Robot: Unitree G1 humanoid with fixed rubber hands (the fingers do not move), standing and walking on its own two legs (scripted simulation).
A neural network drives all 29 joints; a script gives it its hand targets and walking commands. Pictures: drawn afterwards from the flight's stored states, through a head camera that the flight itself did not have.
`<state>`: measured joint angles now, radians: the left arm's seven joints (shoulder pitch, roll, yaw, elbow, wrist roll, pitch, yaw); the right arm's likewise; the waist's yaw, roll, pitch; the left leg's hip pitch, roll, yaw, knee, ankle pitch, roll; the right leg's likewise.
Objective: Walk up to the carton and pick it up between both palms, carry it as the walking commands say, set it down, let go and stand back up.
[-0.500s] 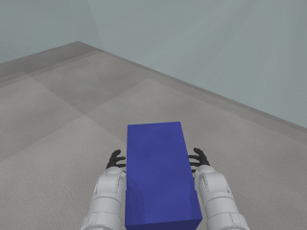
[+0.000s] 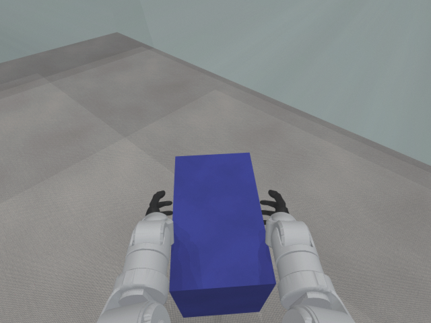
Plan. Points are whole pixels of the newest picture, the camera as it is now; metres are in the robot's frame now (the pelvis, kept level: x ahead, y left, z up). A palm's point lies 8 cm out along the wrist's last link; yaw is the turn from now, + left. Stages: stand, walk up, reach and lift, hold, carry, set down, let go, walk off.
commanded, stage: reach and lift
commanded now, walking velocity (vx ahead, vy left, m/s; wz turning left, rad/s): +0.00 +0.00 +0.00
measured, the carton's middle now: (217, 233) +0.35 +0.00 -0.06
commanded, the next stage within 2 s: hold in 0.90 s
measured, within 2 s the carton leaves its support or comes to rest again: neither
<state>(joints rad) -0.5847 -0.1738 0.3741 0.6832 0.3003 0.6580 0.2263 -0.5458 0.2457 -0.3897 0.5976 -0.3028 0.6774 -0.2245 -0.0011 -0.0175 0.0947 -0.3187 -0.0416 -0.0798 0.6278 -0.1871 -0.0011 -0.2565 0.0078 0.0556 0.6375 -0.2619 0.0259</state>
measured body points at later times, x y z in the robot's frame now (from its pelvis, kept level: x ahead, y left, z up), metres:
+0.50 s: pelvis +0.03 -0.01 +0.01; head +0.00 -0.01 +0.46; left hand +0.34 +0.12 +0.01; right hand +0.34 -0.14 +0.01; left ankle +0.10 +0.11 -0.72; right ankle +0.06 -0.14 -0.72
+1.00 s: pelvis +0.02 -0.01 +0.01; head -0.05 -0.01 +0.45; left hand +0.33 +0.11 +0.04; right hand +0.32 -0.15 +0.03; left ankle +0.10 +0.11 -0.72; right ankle +0.06 -0.14 -0.72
